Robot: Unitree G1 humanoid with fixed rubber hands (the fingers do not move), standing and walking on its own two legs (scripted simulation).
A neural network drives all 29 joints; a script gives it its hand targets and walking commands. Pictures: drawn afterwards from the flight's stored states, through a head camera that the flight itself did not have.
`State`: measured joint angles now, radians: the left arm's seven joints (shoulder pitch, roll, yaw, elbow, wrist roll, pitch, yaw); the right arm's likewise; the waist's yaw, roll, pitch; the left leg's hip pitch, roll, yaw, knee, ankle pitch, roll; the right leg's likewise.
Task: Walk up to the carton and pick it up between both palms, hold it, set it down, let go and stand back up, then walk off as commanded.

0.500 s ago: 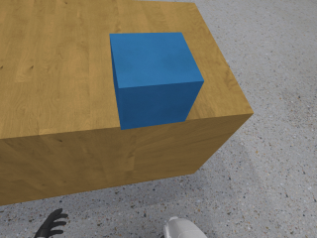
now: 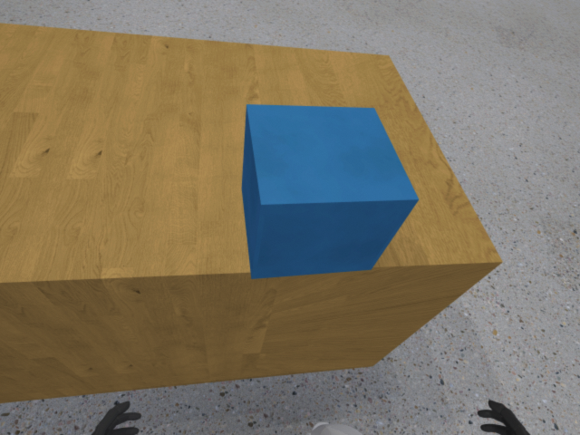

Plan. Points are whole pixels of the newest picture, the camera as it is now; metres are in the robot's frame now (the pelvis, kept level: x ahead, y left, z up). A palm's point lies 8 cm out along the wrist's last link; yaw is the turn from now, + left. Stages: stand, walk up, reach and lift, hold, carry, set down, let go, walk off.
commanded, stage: walk off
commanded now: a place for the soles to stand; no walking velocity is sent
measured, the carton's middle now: (313, 192) +0.45 -0.01 +0.06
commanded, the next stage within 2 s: none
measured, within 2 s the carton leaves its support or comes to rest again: neither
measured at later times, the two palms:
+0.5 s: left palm out of the picture +0.12 +0.27 -0.14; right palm out of the picture +0.08 -0.33 -0.09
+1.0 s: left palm out of the picture +0.10 +0.26 -0.13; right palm out of the picture +0.04 -0.34 -0.08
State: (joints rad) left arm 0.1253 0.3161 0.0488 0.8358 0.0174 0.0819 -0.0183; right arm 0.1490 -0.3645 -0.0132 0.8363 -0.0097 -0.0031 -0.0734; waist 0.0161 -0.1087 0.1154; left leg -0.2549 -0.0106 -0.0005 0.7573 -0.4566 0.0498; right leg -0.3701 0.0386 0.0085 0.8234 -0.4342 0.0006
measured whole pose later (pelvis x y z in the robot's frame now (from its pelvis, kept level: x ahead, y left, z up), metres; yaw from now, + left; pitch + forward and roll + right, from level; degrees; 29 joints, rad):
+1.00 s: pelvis -0.01 -0.02 +0.00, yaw +1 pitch -2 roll -2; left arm 0.14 0.33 0.05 0.82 0.03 0.07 0.00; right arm 0.24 -0.38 -0.05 0.87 -0.02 0.00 -0.06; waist -0.03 -0.06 0.13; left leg -0.29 -0.01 -0.01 0.88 -0.52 0.03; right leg -0.38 0.02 -0.04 0.69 -0.27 -0.01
